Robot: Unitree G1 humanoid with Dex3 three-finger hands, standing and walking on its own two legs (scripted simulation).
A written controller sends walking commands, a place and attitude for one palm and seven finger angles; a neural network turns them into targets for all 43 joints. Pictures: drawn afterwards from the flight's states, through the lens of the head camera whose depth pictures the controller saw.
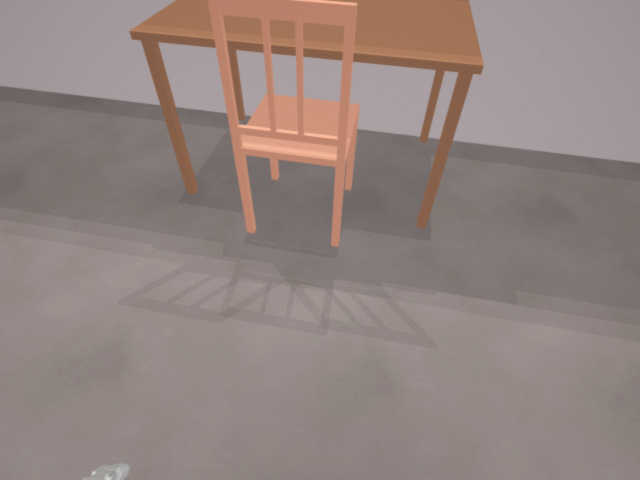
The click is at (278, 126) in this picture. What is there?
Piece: chair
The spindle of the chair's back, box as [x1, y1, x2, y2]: [261, 19, 276, 131]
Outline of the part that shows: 261,19 270,130 275,131 276,123 268,19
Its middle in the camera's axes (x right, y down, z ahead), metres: -0.16 -0.49 +1.20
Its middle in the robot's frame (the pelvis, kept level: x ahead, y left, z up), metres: +1.22 +0.22 -0.06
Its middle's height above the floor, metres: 0.71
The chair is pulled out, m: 0.00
